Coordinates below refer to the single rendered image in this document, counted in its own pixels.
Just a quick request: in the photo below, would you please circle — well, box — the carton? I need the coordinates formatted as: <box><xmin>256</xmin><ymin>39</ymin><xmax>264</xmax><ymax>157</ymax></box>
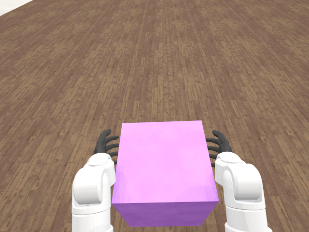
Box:
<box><xmin>112</xmin><ymin>120</ymin><xmax>219</xmax><ymax>227</ymax></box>

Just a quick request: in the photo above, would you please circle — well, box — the left robot forearm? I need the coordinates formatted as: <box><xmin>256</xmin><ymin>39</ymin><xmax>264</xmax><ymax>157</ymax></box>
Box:
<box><xmin>72</xmin><ymin>153</ymin><xmax>116</xmax><ymax>232</ymax></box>

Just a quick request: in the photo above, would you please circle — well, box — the right robot forearm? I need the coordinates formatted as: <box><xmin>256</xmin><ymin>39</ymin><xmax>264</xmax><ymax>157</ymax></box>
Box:
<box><xmin>215</xmin><ymin>152</ymin><xmax>272</xmax><ymax>232</ymax></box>

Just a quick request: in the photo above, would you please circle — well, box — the robot left hand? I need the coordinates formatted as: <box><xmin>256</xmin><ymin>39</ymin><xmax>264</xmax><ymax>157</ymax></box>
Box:
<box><xmin>93</xmin><ymin>129</ymin><xmax>119</xmax><ymax>165</ymax></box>

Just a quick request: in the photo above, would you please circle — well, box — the robot right hand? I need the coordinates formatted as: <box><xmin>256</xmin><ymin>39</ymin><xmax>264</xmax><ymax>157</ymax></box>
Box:
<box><xmin>206</xmin><ymin>130</ymin><xmax>233</xmax><ymax>167</ymax></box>

